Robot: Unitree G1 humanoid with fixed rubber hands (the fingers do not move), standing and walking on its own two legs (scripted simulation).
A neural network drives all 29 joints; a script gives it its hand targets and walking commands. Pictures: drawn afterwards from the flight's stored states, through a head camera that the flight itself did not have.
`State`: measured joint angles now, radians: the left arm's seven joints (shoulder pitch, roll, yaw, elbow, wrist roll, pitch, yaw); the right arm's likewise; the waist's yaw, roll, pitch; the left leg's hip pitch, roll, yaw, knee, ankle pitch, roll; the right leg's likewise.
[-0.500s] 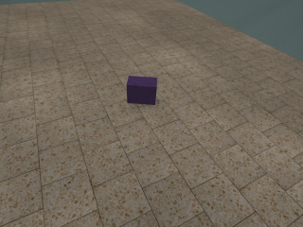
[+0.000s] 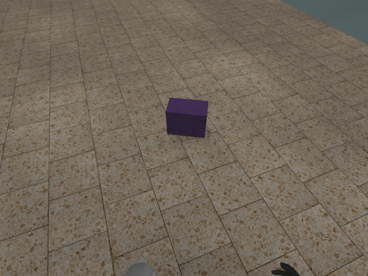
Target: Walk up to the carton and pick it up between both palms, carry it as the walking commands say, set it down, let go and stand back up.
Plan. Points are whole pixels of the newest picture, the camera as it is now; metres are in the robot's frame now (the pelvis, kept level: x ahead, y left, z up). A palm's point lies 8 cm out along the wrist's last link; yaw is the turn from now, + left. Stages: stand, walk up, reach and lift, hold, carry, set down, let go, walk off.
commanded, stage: walk up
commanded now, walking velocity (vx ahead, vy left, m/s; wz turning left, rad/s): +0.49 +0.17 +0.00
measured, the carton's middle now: (187, 117) +1.27 +0.05 -0.67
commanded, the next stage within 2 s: none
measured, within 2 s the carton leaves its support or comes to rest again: neither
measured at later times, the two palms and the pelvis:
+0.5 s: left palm (93, 190) +0.37 +0.29 -0.12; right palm out of the picture +0.18 -0.18 -0.13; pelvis +0.26 +0.05 +0.00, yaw +1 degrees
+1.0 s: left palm (123, 182) +0.40 +0.21 -0.13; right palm (261, 131) +0.64 -0.24 -0.12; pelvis +0.50 -0.01 +0.00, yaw +1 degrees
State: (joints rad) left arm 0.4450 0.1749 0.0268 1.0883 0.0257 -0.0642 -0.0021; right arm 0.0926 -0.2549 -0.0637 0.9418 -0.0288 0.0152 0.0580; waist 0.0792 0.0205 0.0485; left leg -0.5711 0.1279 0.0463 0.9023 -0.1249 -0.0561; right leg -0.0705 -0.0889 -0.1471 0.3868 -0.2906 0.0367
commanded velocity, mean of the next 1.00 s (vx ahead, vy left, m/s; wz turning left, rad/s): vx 0.49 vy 0.01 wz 0.00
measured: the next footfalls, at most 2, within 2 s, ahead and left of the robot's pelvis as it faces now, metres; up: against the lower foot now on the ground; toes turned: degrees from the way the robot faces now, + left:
left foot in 0.14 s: +0.24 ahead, +0.19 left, +0.00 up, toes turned +9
right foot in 0.64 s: +0.50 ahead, -0.12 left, +0.00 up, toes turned -8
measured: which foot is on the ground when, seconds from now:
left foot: up 0.00-0.12, down 0.14-0.66, up 0.68-1.00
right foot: down 0.00-0.14, up 0.16-0.62, down 0.64-1.00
